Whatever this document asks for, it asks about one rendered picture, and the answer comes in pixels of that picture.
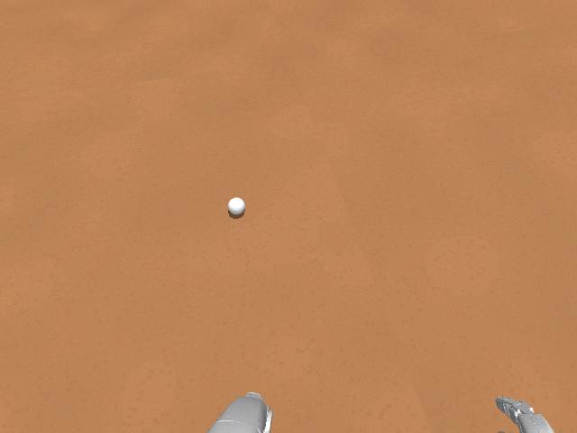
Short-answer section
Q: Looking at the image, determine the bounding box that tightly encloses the ball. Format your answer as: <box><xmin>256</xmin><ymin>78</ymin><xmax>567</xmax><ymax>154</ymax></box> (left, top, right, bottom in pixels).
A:
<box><xmin>228</xmin><ymin>198</ymin><xmax>245</xmax><ymax>215</ymax></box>

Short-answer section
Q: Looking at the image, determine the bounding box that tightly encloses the right robot hand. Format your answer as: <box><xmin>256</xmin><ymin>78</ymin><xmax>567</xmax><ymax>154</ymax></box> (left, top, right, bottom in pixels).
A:
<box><xmin>496</xmin><ymin>397</ymin><xmax>554</xmax><ymax>433</ymax></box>

